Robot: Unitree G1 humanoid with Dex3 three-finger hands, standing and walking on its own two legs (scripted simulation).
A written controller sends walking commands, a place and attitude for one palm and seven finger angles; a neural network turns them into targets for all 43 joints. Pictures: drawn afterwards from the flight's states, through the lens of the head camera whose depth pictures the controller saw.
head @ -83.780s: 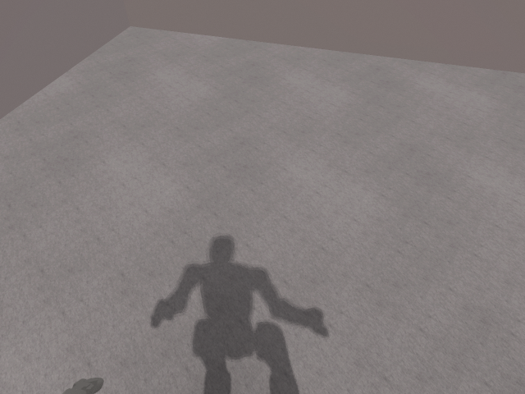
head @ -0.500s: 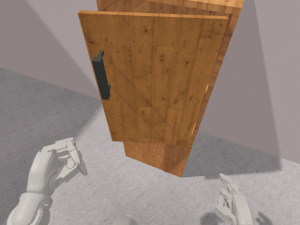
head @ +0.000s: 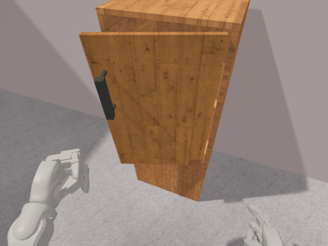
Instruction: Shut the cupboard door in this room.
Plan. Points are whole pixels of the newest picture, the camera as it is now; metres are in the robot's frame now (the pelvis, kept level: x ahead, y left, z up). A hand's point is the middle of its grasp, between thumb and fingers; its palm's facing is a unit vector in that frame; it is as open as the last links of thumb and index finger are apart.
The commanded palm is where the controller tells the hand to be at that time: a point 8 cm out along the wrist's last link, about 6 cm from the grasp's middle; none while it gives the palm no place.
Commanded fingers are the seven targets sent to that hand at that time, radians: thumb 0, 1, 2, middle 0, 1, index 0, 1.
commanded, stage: raise the hand and make a fist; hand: left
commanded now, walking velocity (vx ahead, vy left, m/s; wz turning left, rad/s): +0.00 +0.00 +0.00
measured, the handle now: (107, 95) +0.50 +0.21 +0.11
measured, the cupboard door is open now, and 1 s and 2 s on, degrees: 19 19 19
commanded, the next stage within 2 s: bring the fist close to the handle in 0.18 s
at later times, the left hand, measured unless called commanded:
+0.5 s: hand (89, 163) +0.26 +0.19 +0.11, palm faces +0.04 -1.00 -0.04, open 3.1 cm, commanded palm +0.25 +0.24 +0.11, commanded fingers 0.00 0.90 0.90 -1.30 -1.50 -1.30 -1.50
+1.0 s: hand (95, 134) +0.34 +0.20 +0.11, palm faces +0.04 -1.00 -0.01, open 3.1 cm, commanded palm +0.33 +0.24 +0.11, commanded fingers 0.00 0.90 0.90 -1.30 -1.50 -1.30 -1.50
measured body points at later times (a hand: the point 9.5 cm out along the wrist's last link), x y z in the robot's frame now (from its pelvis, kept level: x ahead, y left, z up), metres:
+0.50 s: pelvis +0.01 +0.00 +0.00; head +0.02 -0.02 +0.45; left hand +0.25 +0.24 +0.11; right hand +0.19 -0.23 -0.08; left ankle +0.08 +0.13 -0.71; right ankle -0.04 -0.11 -0.71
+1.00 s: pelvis +0.01 +0.00 +0.00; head +0.02 -0.01 +0.45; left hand +0.33 +0.25 +0.12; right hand +0.16 -0.24 -0.09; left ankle +0.08 +0.13 -0.71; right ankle -0.04 -0.11 -0.71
